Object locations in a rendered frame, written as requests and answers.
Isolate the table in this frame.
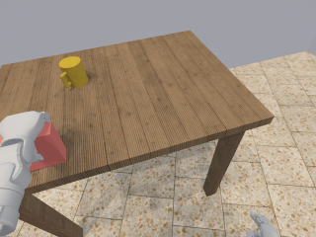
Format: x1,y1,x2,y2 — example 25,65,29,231
0,31,275,237

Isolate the robot left forearm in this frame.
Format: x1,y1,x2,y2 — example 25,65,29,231
0,135,36,236

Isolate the right robot hand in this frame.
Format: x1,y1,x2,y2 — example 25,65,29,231
243,211,279,237

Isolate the sponge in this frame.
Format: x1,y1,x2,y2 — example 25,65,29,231
0,121,67,172

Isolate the left robot hand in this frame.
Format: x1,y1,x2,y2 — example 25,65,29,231
0,111,51,163

